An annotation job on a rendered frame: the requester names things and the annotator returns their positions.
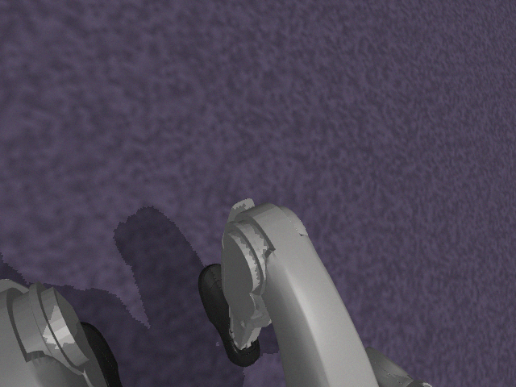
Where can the left robot foot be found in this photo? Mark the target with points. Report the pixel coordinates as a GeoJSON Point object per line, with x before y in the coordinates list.
{"type": "Point", "coordinates": [104, 355]}

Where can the right robot hand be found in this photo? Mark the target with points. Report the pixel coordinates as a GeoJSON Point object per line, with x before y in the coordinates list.
{"type": "Point", "coordinates": [387, 372]}

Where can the right robot foot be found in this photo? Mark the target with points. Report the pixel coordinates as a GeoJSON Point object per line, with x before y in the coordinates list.
{"type": "Point", "coordinates": [217, 309]}

